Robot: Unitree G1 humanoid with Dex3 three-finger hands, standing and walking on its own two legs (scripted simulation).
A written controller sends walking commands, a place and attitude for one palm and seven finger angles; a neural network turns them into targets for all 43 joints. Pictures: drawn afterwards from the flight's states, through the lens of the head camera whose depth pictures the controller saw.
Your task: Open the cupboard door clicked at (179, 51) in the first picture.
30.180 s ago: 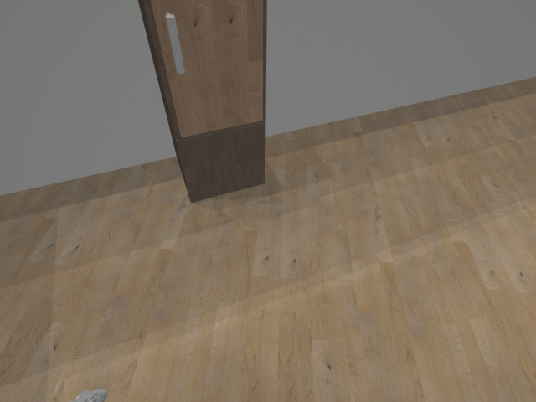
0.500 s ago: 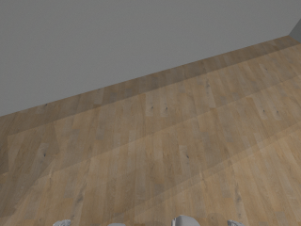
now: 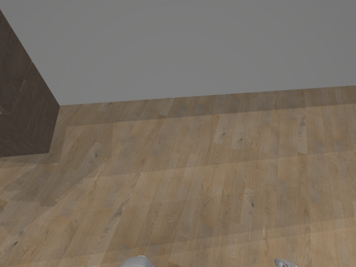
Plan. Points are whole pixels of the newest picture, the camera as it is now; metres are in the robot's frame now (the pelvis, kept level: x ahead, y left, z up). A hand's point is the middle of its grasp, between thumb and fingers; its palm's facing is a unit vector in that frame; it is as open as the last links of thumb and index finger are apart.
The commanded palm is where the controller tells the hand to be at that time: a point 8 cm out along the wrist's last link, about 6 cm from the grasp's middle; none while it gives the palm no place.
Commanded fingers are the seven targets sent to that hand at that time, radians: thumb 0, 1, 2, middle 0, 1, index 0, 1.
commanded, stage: turn to face it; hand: left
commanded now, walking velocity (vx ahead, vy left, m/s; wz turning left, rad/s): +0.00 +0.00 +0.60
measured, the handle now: out of the picture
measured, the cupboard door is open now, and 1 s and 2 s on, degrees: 39 39 39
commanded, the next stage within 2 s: take the last steps up to it in 1.36 s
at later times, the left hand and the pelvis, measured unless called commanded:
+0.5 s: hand out of the picture +0.07 +0.20 -0.15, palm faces +0.28 -0.91 -0.30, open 7.4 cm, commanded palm none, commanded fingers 0.00 0.90 0.90 -0.20 -0.30 -0.20 -0.30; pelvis +0.02 -0.03 +0.00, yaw +17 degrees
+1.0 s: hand out of the picture -0.03 +0.23 -0.17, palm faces +0.59 -0.78 -0.23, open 7.4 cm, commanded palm none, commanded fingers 0.00 0.90 0.90 -0.20 -0.30 -0.20 -0.30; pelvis +0.03 +0.01 +0.01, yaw +35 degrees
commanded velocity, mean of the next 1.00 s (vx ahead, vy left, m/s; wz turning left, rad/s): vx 0.00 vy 0.00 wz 0.57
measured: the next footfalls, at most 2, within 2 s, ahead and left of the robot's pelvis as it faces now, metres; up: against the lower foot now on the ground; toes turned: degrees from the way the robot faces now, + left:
left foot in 0.02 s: +0.06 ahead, +0.11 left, +0.00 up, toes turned +6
right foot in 0.44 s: +0.08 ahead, -0.15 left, +0.00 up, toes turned +13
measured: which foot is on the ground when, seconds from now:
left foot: up 0.00-0.00, down 0.02-0.42, up 0.44-0.76, down 0.78-1.00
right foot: down 0.00-0.02, up 0.04-0.42, down 0.44-0.80, up 0.82-1.00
